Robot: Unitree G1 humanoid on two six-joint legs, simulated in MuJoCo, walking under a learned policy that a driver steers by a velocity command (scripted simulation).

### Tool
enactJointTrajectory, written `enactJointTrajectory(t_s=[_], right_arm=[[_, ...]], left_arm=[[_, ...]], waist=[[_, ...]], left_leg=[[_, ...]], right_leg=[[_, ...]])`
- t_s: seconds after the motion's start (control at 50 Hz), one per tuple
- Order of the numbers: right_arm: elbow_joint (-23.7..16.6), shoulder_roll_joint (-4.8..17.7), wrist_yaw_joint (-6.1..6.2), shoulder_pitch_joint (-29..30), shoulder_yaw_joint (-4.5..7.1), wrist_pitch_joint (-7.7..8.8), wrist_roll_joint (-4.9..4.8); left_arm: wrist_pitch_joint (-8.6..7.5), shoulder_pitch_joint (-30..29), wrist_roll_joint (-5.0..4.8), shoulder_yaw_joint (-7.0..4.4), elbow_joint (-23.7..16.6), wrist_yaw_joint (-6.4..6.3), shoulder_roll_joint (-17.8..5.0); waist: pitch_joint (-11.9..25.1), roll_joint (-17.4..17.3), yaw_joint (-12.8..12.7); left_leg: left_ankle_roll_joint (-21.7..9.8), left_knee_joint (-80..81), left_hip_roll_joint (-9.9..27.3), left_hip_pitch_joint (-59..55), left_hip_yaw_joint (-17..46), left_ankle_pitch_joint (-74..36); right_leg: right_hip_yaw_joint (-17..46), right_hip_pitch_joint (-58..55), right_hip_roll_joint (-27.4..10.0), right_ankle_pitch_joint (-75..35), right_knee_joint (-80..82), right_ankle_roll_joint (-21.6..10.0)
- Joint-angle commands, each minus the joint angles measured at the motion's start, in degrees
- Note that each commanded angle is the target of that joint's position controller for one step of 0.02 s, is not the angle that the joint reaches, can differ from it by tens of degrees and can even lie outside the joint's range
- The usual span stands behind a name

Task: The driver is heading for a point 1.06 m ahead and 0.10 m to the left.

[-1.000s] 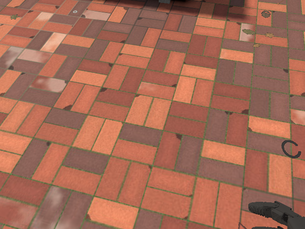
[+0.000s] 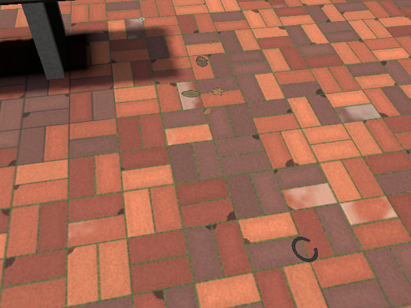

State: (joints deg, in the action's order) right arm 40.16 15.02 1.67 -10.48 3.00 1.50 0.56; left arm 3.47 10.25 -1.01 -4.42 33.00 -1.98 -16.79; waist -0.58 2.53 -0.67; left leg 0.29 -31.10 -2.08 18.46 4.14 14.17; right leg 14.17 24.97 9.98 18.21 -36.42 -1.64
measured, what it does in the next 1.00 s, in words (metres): walks ahead: right foot, then left foot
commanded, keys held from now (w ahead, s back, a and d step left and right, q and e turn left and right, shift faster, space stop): w+e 0.12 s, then w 0.18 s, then w+q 0.70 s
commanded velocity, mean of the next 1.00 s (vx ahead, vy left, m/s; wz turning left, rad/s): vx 0.40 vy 0.00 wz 0.08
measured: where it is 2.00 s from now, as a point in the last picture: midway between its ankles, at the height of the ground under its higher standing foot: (179, 211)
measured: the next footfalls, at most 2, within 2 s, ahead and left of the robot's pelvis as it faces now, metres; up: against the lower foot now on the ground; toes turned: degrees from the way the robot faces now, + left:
right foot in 0.46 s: +0.16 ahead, -0.18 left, +0.00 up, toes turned -8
left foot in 0.96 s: +0.49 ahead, +0.06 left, +0.00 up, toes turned +11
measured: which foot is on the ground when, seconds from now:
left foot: down 0.00-0.46, up 0.48-0.94, down 0.96-1.00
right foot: up 0.00-0.44, down 0.46-0.98, up 1.00-1.00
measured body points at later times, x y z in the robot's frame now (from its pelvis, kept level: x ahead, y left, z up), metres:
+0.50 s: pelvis +0.10 -0.05 +0.00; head +0.12 -0.06 +0.45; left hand +0.34 +0.16 -0.06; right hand +0.07 -0.33 -0.13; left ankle +0.01 +0.12 -0.71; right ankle +0.12 -0.17 -0.73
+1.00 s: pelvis +0.35 -0.03 -0.02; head +0.39 -0.02 +0.42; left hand +0.31 +0.25 -0.15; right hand +0.61 -0.23 -0.09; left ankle +0.45 +0.05 -0.73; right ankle +0.14 -0.18 -0.68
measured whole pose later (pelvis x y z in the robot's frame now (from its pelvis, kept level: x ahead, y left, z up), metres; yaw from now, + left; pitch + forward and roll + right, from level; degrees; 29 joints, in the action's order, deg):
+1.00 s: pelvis +0.35 -0.03 -0.02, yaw +10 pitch +1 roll -1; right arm 34.2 15.8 -3.1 -3.3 3.2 1.8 -1.5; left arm -2.8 22.1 -0.4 -3.7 47.7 -1.2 -15.8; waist -3.9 -0.8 -2.6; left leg -6.9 -38.0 -2.5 31.2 -3.8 8.4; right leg -10.4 -0.4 -4.7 28.1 -45.2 1.7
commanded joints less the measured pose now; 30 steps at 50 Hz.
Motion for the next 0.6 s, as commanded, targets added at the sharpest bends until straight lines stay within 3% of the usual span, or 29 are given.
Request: enactJointTrajectory(t_s=[0.02, 0.04, 0.06, 0.08, 0.12, 0.2, 0.28, 0.32, 0.36, 0.4, 0.44, 0.46, 0.48, 0.5, 0.52, 0.54, 0.58, 0.6], right_arm=[[-5.38, 10.57, 0.01, 0.18, 3.41, 0.83, 2.19], [-5.65, 8.21, 0.54, 1.82, 2.77, 0.8, 1.04], [-5.96, 7.53, 1.01, 1.63, 2.4, 0.84, 0.04], [-5.64, 7.16, 1.4, 0.69, 2.11, 0.92, -0.63], [-5.34, 7.26, 1.62, -2.47, 1.89, 1.43, -0.16], [-3.07, 7.48, 0.59, -9.05, 2.0, 2.57, 0.27], [-2.17, 9.59, -0.18, -8.17, 2.72, 2.85, -0.82], [-1.41, 10.46, -0.67, -8.92, 2.96, 2.82, -1.44], [-0.38, 11.04, -1.39, -10.68, 3.01, 2.61, -2.01], [0.31, 11.62, -1.94, -10.74, 3.05, 2.22, -2.67], [0.77, 9.95, -2.22, -9.8, 2.33, 1.85, -2.87], [0.41, 6.56, -2.47, -8.82, 1.16, 2.12, -2.25], [-2.43, 0.07, -2.5, -8.09, -0.76, 2.8, -0.55], [-3.08, 3.9, -1.76, -10.03, 0.37, 3.61, -2.6], [-2.86, 8.07, -1.6, -8.26, 1.65, 3.62, -3.51], [-2.76, 8.32, -1.84, -6.59, 1.9, 3.42, -3.47], [-1.99, 7.07, -1.96, -5.59, 2.09, 2.67, -2.46], [-1.43, 5.93, -2.22, -6.13, 1.99, 2.22, -2.52]], left_arm=[[-2.06, 0.11, 0.63, -3.05, -5.18, 0.28, -9.72], [-2.0, 0.2, 0.44, -3.2, -4.08, 0.45, -9.88], [-1.67, 2.12, 0.72, -2.88, -2.44, 0.43, -8.31], [-1.64, 3.13, 0.79, -2.57, -1.99, 0.78, -7.29], [-2.29, 1.8, 0.19, -1.93, -2.31, 1.37, -5.54], [-3.97, -2.12, -0.31, -0.84, -2.91, 1.39, -3.21], [-5.4, -4.56, 0.03, 0.2, -2.8, 2.21, -1.51], [-5.96, -6.01, -0.2, 0.71, -2.64, 2.72, -0.75], [-6.53, -6.89, -0.66, 0.63, -2.67, 3.16, -1.4], [-7.2, -5.24, -1.17, 0.21, -2.36, 3.52, -2.66], [-7.58, 3.67, -1.02, -1.19, 0.81, 3.17, -4.94], [-7.7, 11.39, -0.56, -2.35, 2.19, 2.49, -7.51], [-7.42, 18.39, 1.46, -3.2, 2.36, 1.64, -12.89], [-7.92, 19.13, 2.09, -3.39, 2.57, 2.02, -13.4], [-8.47, 16.18, 1.2, -1.99, 2.66, 2.42, -8.61], [-8.78, 12.96, 0.69, -0.96, 2.73, 2.56, -5.48], [-8.98, 7.88, 1.12, -0.2, 2.82, 2.73, -2.87], [-9.28, 7.1, 1.5, -0.11, 3.21, 2.66, -2.1]], waist=[[2.62, -15.5, 0.27], [1.41, -12.94, -0.18], [1.68, -11.79, -0.2], [0.81, -11.43, 0.3], [-0.04, -11.02, 1.85], [-2.7, -10.27, 4.55], [-2.92, -11.04, 4.36], [-3.54, -10.85, 5.04], [-4.39, -11.14, 5.55], [-4.06, -11.04, 3.78], [-0.61, -8.73, -1.58], [4.86, -5.41, -5.67], [12.2, 9.87, -7.24], [12.52, 13.52, -6.68], [6.74, 8.79, -6.06], [2.45, 8.36, -4.62], [-1.49, 6.21, -1.79], [-1.96, 5.65, -0.79]], left_leg=[[-13.58, 17.48, 23.82, -9.4, 26.28, 8.89], [-10.51, 17.52, 20.03, -8.83, 21.12, 14.18], [-8.5, 17.44, 17.36, -10.7, 17.71, 15.62], [-8.44, 17.77, 16.8, -11.6, 15.59, 14.68], [-8.37, 19.51, 15.46, -12.06, 11.16, 15.21], [-10.62, 22.28, 15.79, -15.1, 9.93, 14.43], [-11.14, 23.46, 16.14, -13.96, 5.67, 5.84], [-11.45, 23.22, 15.83, -10.12, 3.96, 3.57], [-12.34, 22.12, 16.41, -8.75, 4.87, 3.6], [-12.35, 20.17, 17.64, -8.16, 7.33, 4.44], [-9.92, 13.1, 15.34, -2.79, 5.97, -0.96], [-6.8, 0.49, 10.66, 2.86, 1.63, -1.76], [-2.09, -22.05, 3.87, 18.56, -4.16, 14.76], [-1.2, -34.56, 1.37, 26.83, 1.26, 19.09], [-1.53, -39.44, 4.45, 30.0, 3.85, 14.48], [-1.84, -39.41, 5.75, 30.94, 3.32, 9.07], [-1.11, -37.4, 7.81, 28.31, 2.93, 0.97], [-0.97, -37.28, 8.05, 26.45, 2.76, -1.74]], right_leg=[[-3.31, 16.58, -4.91, 11.96, -23.44, 1.92], [-4.89, 17.49, -5.84, 6.94, -26.18, 2.51], [-6.05, 18.36, -6.36, 4.06, -29.88, 3.54], [-7.15, 20.14, -7.26, 1.89, -34.11, 4.41], [-10.25, 21.43, -8.95, -1.32, -37.59, 5.27], [-9.02, 23.23, -10.49, -5.29, -29.51, 5.85], [-12.98, 15.88, -13.14, -7.66, -13.54, 5.35], [-15.13, 8.71, -12.87, -6.06, -6.63, 4.67], [-15.88, 4.09, -11.97, -3.47, -1.36, 3.55], [-15.36, -1.62, -11.4, -3.9, 4.97, 1.83], [-16.17, -17.71, -9.71, -8.58, 11.75, -0.15], [-10.99, -30.11, -14.58, -7.68, 12.62, -1.78], [8.19, -44.46, -30.32, -4.2, 14.56, -6.11], [23.43, -40.26, -35.92, 7.96, 20.53, -12.85], [18.27, -36.26, -33.63, 12.57, 21.86, -12.24], [11.38, -32.44, -30.43, 11.29, 23.09, -10.21], [1.06, -25.71, -26.03, -0.44, 25.71, -7.93], [-3.06, -23.72, -24.58, -5.85, 26.51, -7.05]])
